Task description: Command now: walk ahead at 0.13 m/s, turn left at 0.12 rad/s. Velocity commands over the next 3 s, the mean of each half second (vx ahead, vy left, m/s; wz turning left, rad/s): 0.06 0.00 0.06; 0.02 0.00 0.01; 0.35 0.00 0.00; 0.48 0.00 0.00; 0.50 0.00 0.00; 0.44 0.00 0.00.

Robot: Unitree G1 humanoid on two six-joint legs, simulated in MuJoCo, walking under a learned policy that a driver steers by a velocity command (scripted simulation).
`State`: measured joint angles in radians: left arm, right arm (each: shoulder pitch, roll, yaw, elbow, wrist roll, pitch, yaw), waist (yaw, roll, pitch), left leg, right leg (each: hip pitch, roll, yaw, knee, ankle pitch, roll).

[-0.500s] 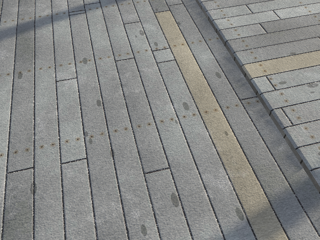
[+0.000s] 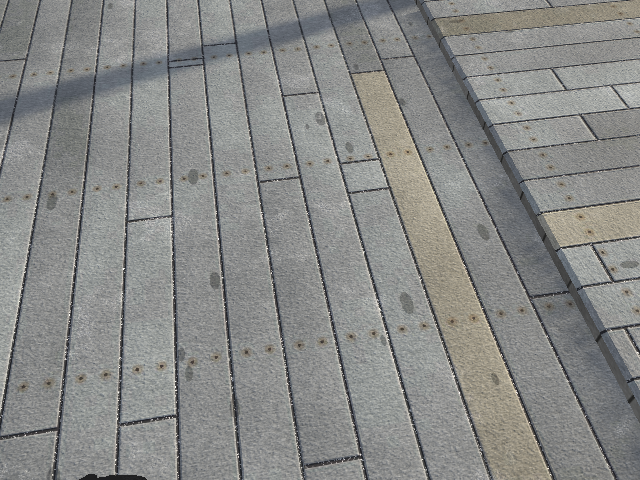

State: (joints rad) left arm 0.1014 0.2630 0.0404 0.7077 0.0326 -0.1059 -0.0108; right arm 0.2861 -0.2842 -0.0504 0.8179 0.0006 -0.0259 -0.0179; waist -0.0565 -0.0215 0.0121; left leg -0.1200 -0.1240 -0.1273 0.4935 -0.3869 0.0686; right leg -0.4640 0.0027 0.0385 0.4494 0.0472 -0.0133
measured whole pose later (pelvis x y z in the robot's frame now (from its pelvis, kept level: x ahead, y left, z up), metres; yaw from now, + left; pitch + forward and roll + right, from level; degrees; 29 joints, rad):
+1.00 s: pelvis +0.10 +0.02 +0.00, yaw +0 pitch -2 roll +0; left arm 0.14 0.23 0.05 1.07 -0.01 0.02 0.04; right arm 0.27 -0.21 -0.03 1.02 0.00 -0.01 -0.03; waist 0.00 -0.01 0.03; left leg -0.12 -0.01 -0.01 0.51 -0.36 0.01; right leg -0.27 -0.01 0.04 0.55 -0.28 0.01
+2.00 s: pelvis +0.54 +0.05 +0.02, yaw +0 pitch +1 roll +2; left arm 0.10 0.27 0.06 0.92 -0.01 -0.08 0.01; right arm 0.35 -0.23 -0.05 1.01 0.00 -0.10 0.01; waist -0.06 -0.04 0.01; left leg -0.07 -0.08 0.06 0.22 -0.16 0.08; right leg -0.69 -0.15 0.05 0.83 -0.03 -0.01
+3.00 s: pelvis +1.11 +0.05 +0.01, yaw +0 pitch +1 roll +0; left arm 0.18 0.27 0.07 0.95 -0.01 -0.07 0.02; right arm 0.22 -0.23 -0.05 0.97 -0.02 -0.09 0.03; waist -0.02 -0.04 0.05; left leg -0.24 -0.05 0.07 0.35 -0.13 0.08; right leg -0.57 -0.08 0.02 1.05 -0.33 -0.01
